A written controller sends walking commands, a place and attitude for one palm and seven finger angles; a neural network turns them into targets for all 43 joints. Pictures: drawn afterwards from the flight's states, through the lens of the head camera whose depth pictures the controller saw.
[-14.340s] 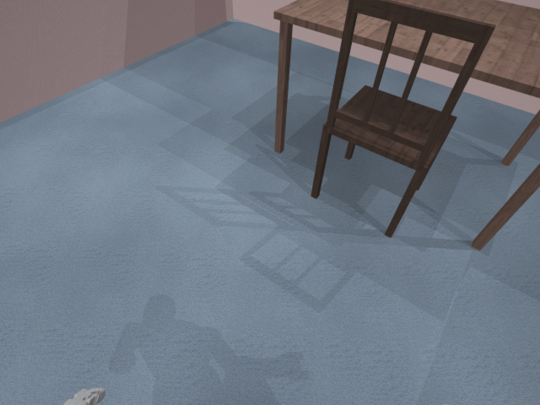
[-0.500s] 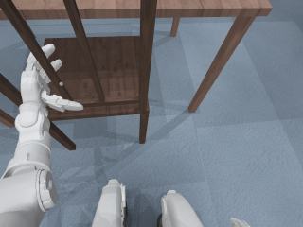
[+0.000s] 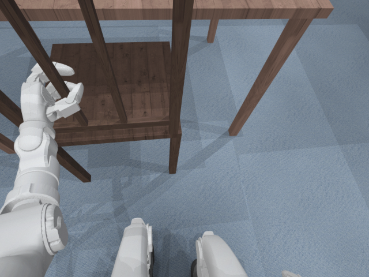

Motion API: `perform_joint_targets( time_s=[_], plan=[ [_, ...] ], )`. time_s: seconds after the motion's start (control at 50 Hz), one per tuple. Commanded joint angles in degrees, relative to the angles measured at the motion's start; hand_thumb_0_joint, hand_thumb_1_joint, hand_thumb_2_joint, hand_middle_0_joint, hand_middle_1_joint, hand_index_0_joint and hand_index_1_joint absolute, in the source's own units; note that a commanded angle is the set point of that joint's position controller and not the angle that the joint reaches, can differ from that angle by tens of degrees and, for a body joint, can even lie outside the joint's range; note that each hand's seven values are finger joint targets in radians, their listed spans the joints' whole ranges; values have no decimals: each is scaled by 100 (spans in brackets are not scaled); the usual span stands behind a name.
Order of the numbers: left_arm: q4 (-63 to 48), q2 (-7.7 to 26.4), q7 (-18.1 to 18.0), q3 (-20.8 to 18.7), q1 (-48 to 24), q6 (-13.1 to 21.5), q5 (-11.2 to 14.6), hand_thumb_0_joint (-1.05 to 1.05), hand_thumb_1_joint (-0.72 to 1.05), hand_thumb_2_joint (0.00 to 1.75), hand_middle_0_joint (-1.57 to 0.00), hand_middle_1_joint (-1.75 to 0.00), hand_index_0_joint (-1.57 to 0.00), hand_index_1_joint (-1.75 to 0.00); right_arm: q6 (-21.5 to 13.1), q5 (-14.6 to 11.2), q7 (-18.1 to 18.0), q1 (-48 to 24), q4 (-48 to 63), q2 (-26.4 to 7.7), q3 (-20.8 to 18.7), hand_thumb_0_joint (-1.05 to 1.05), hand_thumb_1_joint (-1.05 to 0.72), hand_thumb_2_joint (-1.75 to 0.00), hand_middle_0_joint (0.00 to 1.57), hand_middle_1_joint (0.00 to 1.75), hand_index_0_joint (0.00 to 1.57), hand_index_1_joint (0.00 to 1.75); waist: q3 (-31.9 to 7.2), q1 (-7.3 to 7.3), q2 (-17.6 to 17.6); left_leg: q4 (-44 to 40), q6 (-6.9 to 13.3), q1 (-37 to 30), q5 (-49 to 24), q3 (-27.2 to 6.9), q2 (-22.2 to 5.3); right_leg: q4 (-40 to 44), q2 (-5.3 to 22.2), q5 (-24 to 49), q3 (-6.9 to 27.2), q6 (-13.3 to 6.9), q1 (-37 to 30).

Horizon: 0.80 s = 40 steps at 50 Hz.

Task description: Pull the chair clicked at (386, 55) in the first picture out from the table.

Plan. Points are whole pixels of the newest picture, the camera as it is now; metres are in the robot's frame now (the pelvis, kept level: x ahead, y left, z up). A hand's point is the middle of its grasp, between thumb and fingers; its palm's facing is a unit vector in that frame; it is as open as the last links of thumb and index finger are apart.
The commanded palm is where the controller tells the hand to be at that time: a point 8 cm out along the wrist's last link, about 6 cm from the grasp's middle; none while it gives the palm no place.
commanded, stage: hook a spindle and tug to test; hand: left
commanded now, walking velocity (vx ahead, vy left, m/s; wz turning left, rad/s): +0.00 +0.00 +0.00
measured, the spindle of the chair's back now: (56, 80) +0.50 +0.26 +0.06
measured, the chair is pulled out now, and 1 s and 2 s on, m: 0.00 0.03 0.13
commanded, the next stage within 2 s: step backward, pulling the chair out in 0.66 s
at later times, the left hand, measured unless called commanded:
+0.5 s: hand (72, 104) +0.45 +0.23 +0.05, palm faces +0.14 -0.99 -0.02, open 5.1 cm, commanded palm +0.41 +0.26 +0.04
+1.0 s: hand (77, 106) +0.44 +0.21 +0.06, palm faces +0.25 -0.96 -0.14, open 5.1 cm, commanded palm +0.41 +0.25 +0.06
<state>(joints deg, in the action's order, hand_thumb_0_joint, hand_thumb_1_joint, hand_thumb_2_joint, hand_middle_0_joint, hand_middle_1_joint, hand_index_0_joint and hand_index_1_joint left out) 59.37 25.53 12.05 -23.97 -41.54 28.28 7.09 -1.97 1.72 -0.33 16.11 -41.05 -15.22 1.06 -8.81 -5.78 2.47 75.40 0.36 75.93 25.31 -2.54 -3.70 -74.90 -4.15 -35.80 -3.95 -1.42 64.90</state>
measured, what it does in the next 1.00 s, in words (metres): rises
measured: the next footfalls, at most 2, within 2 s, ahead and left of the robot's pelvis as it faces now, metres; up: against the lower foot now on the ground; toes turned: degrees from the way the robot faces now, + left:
none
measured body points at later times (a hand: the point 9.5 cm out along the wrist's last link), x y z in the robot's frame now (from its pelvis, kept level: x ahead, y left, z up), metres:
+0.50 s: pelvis +0.02 +0.01 +0.01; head +0.15 +0.03 +0.44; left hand +0.44 +0.28 +0.05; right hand +0.09 -0.26 -0.11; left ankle +0.08 +0.12 -0.61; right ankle +0.00 -0.11 -0.61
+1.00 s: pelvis +0.03 +0.01 +0.09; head +0.13 +0.02 +0.53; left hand +0.42 +0.26 +0.07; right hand +0.10 -0.24 -0.04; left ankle +0.08 +0.12 -0.61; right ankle +0.00 -0.11 -0.61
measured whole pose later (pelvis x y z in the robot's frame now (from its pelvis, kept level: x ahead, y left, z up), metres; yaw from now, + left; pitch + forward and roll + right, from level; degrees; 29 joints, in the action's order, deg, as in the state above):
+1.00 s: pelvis +0.03 +0.01 +0.09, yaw +1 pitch +15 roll -3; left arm 56.9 17.2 -5.5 -14.3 -31.9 12.5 5.1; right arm 7.9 -3.1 -4.4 14.7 -36.4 -13.6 1.9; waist -2.2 -4.9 2.5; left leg 48.8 1.2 46.6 17.5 0.8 -3.0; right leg -46.6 -3.3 -25.1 -0.4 0.3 36.7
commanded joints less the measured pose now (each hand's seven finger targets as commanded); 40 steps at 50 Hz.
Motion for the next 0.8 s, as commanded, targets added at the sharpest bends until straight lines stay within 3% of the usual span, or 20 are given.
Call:
perform_joint_targets(
  time_s=[0.0, 0.08, 0.14, 0.18, 0.24, 0.26, 0.32, 0.38, 0.42, 0.44, 0.46, 0.52, 0.6, 0.64, 0.68, 0.72, 0.74, 0.76, 0.78],
  plan=[
    [-1143, 1193, 63, -1, -1913, 385, 34, 0, 90, 90, -50, -145, -50, -145, -83, 10, -63, 706, 332, -1010, -373, 0, -90, -90, 20, 30, 20, 30, -2753, -122, 595, -676, 129, -3451, -1317, -261, 168, 1217, -53, 1637, 234, 24, -6],
    [-1247, 1226, 91, -103, -1571, 393, 87, 0, 90, 90, -50, -145, -50, -145, -53, 4, -49, 671, 395, -1010, -391, 0, -90, -90, 20, 30, 20, 30, -2824, -27, 506, -721, 114, -3538, -1405, -257, 164, 1212, -59, 1715, 210, 20, -113],
    [-1505, 1075, 88, -40, -1217, 389, 118, 0, 90, 90, -50, -145, -50, -145, -42, -9, -15, 645, 478, -987, -402, 0, -90, -90, 20, 30, 20, 30, -2930, 53, 654, -763, 97, -3780, -1652, -260, 164, 1176, -77, 1876, 167, -6, -134],
    [-1629, 922, 56, 92, -1151, 373, 97, 0, 90, 90, -50, -145, -50, -145, -24, -12, 3, 602, 498, -947, -402, 0, -90, -90, 20, 30, 20, 30, -2855, 29, 609, -791, 83, -3778, -1645, -256, 160, 1203, -67, 1890, 155, 14, -145],
    [-1777, 1075, 13, -80, -882, 384, 126, 0, 90, 90, -50, -145, -50, -145, -12, -13, 15, 590, 528, -971, -410, 0, -90, -90, 20, 30, 20, 30, -2839, 96, 575, -808, 82, -3754, -1753, -231, 163, 1181, -86, 2033, 166, 1, -281],
    [-1854, 975, 13, -40, -702, 373, 143, 0, 90, 90, -50, -145, -50, -145, -8, -19, 28, 551, 556, -938, -407, 0, -90, -90, 20, 30, 20, 30, -2881, 138, 618, -830, 67, -3814, -1840, -219, 169, 1187, -79, 2098, 150, 5, -330],
    [-2044, 891, 12, -47, -287, 342, 203, 0, 90, 90, -50, -145, -50, -145, 7, -33, 41, 517, 627, -920, -428, 0, -90, -90, 20, 30, 20, 30, -2890, 174, 432, -819, 74, -3714, -2008, -141, 190, 1212, -82, 2398, 189, 27, -603],
    [-2037, 789, -23, 23, -295, 336, 201, 0, 90, 90, -50, -145, -50, -145, 16, -42, 46, 486, 611, -907, -426, 0, -90, -90, 20, 30, 20, 30, -2614, 123, 443, -838, 57, -3650, -1910, -148, 180, 1202, -83, 2303, 162, 34, -437],
    [-2146, 658, -39, 102, -164, 338, 203, 0, 90, 90, -50, -145, -50, -145, 12, -41, 52, 481, 640, -901, -443, 0, -90, -90, 20, 30, 20, 30, -2711, 134, 428, -853, 49, -3802, -2037, -157, 175, 1198, -89, 2369, 144, 25, -445],
    [-2366, 624, -46, 148, -258, 374, 214, 0, 90, 90, -50, -145, -50, -145, -4, -38, 47, 473, 651, -907, -452, 0, -90, -90, 20, 30, 20, 30, -2828, 139, 629, -841, 37, -3970, -2181, -171, 166, 1164, -83, 2417, 144, 10, -393],
    [-2348, 566, -63, 152, -38, 351, 215, 0, 90, 90, -50, -145, -50, -145, -2, -40, 56, 471, 658, -888, -458, 0, -90, -90, 20, 30, 20, 30, -2865, 196, 600, -869, 14, -4063, -2290, -181, 169, 1176, -82, 2469, 118, 6, -432],
    [-2551, 414, -117, 273, 96, 326, 227, 0, 90, 90, -50, -145, -50, -145, -2, -42, 66, 426, 671, -874, -472, 0, -90, -90, 20, 30, 20, 30, -2805, 175, 539, -897, 10, -4109, -2262, -177, 168, 1222, -90, 2460, 114, 12, -434],
    [-2495, 517, -141, 185, 83, 342, 231, 0, 90, 90, -50, -145, -50, -145, -16, -46, 43, 388, 651, -872, -457, 0, -90, -90, 20, 30, 20, 30, -2677, 153, 278, -865, 45, -3795, -2095, -125, 202, 1221, -79, 2532, 165, 42, -593],
    [-2526, 647, -130, 77, 128, 380, 224, 0, 90, 90, -50, -145, -50, -145, -27, -47, 27, 365, 671, -883, -455, 0, -90, -90, 20, 30, 20, 30, -2739, 200, 442, -828, 46, -3757, -2106, -78, 220, 1188, -74, 2591, 217, 34, -633],
    [-2400, 424, -97, 272, 17, 382, 218, 0, 90, 90, -50, -145, -50, -145, -41, -60, 22, 337, 645, -844, -439, 0, -90, -90, 20, 30, 20, 30, -2554, 117, 433, -853, 31, -3799, -2031, -109, 201, 1207, -71, 2461, 174, 32, -453],
    [-2309, 520, -102, 187, -72, 388, 234, 0, 90, 90, -50, -145, -50, -145, -58, -53, 4, 325, 633, -864, -435, 0, -90, -90, 20, 30, 20, 30, -2522, 139, 368, -847, 34, -3651, -1833, -106, 218, 1219, -56, 2333, 199, 37, -485],
    [-2314, 539, -114, 267, -514, 417, 200, 0, 90, 90, -50, -145, -50, -145, -78, -54, -15, 352, 588, -872, -419, 0, -90, -90, 20, 30, 20, 30, -2482, 33, 410, -824, 54, -3667, -1755, -133, 204, 1207, -63, 2236, 210, 34, -345],
    [-3052, 2455, -910, -46, -1243, -280, -573, 0, 90, 90, -50, -145, -50, -145, 356, -372, -147, 502, 947, -965, -460, 0, -90, -90, 20, 30, 20, 30, -3610, 415, 1164, -1793, 145, -5430, -1672, -20, 76, 2295, 351, 2250, 815, -10, -2202],
    [-3123, 1588, -1211, 479, -1034, -678, -561, 0, 90, 90, -50, -145, -50, -145, 458, -410, -274, 548, 1060, -766, -417, 0, -90, -90, 20, 30, 20, 30, -3201, 230, 1394, -2056, 181, -5793, -1919, -14, 150, 2656, 269, 2831, 592, 17, -2262]
  ],
)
